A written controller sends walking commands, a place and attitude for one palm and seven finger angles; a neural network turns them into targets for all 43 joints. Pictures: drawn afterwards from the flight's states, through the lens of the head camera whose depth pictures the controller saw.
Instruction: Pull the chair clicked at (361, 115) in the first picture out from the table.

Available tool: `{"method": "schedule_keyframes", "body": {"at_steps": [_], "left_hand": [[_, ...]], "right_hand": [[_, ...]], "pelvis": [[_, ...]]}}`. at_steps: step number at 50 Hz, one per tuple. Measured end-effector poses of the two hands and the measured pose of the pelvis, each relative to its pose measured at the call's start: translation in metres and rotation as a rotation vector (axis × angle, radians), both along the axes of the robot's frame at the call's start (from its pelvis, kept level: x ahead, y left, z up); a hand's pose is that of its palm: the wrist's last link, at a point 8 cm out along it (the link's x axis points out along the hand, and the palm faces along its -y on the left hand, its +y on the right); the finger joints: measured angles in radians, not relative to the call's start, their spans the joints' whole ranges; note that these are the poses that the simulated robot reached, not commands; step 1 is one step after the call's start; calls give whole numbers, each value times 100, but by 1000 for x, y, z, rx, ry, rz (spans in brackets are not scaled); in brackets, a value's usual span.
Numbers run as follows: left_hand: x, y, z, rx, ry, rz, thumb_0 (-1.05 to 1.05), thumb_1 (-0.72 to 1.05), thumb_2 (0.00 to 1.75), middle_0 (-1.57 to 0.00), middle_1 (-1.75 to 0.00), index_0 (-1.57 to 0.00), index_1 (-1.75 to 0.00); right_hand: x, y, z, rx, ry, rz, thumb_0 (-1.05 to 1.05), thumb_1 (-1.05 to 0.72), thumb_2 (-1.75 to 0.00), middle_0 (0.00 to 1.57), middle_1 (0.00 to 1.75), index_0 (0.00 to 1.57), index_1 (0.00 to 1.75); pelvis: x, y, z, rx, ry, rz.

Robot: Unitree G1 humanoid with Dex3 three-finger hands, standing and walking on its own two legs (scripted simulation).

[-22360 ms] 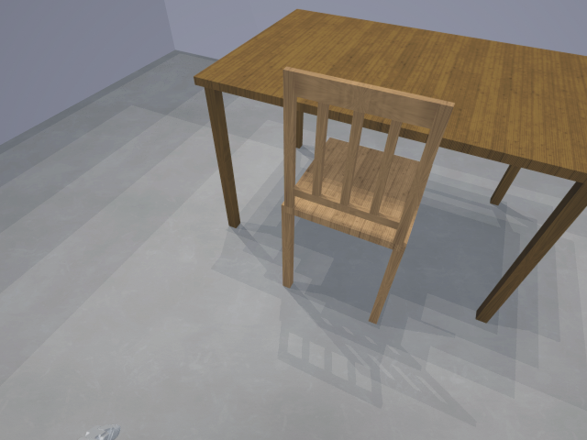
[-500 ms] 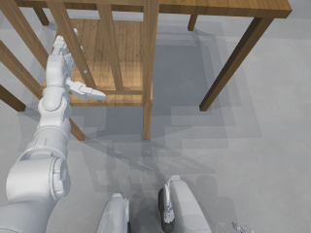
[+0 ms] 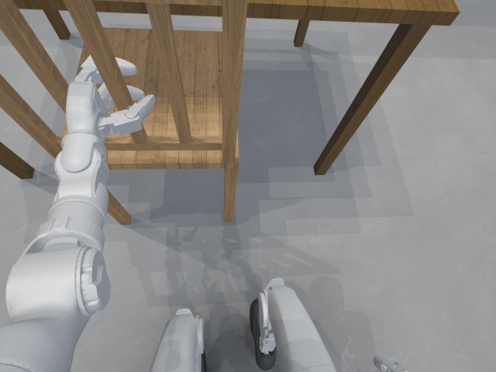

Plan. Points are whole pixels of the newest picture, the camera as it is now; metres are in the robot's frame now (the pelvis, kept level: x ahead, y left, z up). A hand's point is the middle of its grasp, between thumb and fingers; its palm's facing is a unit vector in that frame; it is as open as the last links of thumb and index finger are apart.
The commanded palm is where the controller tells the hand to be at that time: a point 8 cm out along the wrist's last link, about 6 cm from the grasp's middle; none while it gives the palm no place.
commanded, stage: hook a spindle and tug to test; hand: left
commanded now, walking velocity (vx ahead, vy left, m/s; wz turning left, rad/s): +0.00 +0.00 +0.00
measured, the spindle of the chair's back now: (117, 87) +0.55 +0.15 +0.06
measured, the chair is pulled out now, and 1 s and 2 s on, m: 0.00 0.02 0.13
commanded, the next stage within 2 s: step backward, pulling the chair out in 0.72 s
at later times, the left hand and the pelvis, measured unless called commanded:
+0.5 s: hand (131, 109) +0.51 +0.13 +0.05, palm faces -0.03 -1.00 -0.03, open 5.5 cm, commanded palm +0.46 +0.19 +0.04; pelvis +0.02 +0.00 +0.01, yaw -1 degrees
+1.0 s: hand (130, 114) +0.50 +0.13 +0.06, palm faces +0.04 -0.99 -0.14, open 5.4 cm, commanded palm +0.46 +0.19 +0.05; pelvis +0.04 +0.00 +0.07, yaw +0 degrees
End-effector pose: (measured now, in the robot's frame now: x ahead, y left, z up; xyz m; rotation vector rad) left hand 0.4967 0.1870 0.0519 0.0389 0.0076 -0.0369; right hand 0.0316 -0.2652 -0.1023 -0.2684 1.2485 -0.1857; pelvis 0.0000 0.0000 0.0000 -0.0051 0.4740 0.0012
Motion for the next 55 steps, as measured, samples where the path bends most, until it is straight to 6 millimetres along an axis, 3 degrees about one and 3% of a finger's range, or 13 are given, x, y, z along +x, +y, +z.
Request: {"method": "schedule_keyframes", "body": {"at_steps": [7, 24, 43, 47, 55], "left_hand": [[2, 0, 1, -4, 12, -4, 1, 69, 81, -45, -139, -46, -142], [-2, -2, 0, -11, 13, 7, 1, 74, 78, -41, -141, -39, -144], [-22, 0, 2, 9, 26, 12, 1, 73, 78, -40, -139, -37, -145], [-18, -3, 14, 124, 165, 48, 1, 71, 80, -42, -136, -40, -145], [-24, -9, 24, 73, 345, 122, 3, 72, 78, -31, -116, -46, -145]], "right_hand": [[0, 5, 1, 7, 15, -6, 1, -90, -90, 20, 30, 20, 30], [25, 10, 9, 30, -27, -24, 1, -90, -90, 20, 30, 20, 30], [81, 8, 18, 39, -107, 2, 1, -90, -90, 20, 30, 20, 30], [86, 12, 38, 26, -90, -79, 1, -90, -90, 20, 30, 20, 30], [71, 11, 86, -37, -32, -164, 1, -90, -90, 20, 30, 20, 30]], "pelvis": [[3, 2, 2, -3, 2, 0], [19, 4, 11, 0, -3, -18], [38, -1, 23, 4, -27, -10], [35, 0, 48, 8, -101, -2], [42, 9, 90, 2, -153, -13]]}}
